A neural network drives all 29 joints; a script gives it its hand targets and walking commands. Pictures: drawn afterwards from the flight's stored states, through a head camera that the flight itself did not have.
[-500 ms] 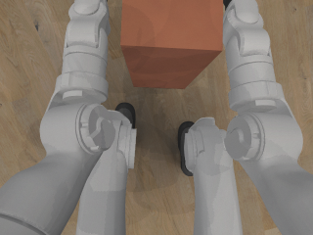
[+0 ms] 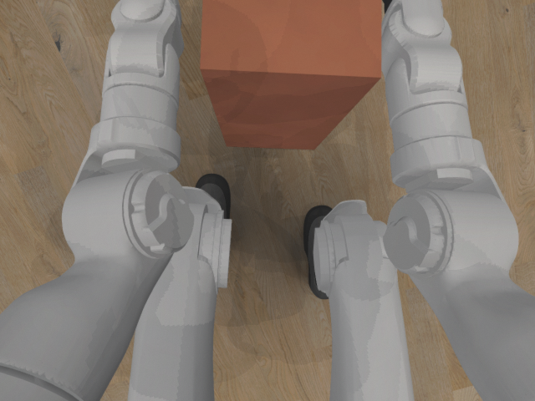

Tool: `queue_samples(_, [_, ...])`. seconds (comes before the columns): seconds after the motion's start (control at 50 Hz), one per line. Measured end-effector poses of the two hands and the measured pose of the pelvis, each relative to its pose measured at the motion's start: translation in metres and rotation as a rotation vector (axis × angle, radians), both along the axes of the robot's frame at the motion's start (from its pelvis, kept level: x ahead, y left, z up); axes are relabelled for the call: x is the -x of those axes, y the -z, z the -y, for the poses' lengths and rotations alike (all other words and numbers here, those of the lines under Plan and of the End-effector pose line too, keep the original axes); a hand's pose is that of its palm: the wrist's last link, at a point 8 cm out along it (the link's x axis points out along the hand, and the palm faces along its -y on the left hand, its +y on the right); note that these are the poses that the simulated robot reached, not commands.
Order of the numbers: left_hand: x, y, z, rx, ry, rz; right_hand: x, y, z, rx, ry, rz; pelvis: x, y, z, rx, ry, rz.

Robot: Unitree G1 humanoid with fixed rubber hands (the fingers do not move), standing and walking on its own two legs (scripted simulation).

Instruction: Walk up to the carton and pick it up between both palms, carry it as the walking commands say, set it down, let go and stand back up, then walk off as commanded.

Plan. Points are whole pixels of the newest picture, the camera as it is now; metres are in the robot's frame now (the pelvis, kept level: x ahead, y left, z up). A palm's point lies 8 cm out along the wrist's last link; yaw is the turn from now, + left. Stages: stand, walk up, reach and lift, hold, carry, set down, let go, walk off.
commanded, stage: set down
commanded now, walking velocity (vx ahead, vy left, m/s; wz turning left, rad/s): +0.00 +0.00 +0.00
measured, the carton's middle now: (279, 31) +0.51 +0.05 -0.24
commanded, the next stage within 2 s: let go in 1.88 s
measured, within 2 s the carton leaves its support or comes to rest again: neither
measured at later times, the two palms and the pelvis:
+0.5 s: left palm (130, 0) +0.51 +0.23 -0.22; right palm (388, 18) +0.53 -0.07 -0.21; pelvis -0.01 +0.00 -0.01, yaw +0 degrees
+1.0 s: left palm out of the picture +0.53 +0.24 -0.12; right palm out of the picture +0.56 -0.06 -0.11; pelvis -0.01 +0.00 +0.01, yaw +1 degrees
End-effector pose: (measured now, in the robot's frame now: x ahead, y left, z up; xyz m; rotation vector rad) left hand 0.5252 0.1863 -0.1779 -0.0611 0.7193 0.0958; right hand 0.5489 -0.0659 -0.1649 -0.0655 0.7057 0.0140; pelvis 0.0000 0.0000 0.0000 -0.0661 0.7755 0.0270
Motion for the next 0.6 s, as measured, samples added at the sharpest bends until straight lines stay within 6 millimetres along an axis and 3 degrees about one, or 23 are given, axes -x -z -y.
queue_samples(0.1, [0.0,0.003,0.0,-0.017,0.022,0.0,0.0,0.001,0.0,0.001,0.0,0.008,0.0,0.001,0.0,0.001,0.002,0.003])
queue_samples(0.2, [0.012,0.023,-0.003,-0.038,0.032,-0.073,0.009,0.016,0.001,0.012,0.003,-0.033,0.0,0.001,-0.001,0.001,0.002,0.004])
queue_samples(0.36, [0.016,0.039,-0.033,-0.09,-0.051,-0.058,0.022,0.042,-0.002,0.045,-0.008,-0.071,0.003,0.008,-0.001,-0.002,0.001,0.029])
queue_samples(0.44, [0.019,0.041,-0.044,-0.102,-0.076,-0.071,0.02,0.043,0.003,0.039,0.012,-0.058,0.004,0.012,-0.001,-0.001,0.001,0.044])
queue_samples(0.6, [0.012,0.032,-0.047,-0.093,-0.083,-0.045,0.012,0.036,0.004,0.032,0.019,-0.027,0.006,0.015,-0.002,-0.002,0.001,0.055])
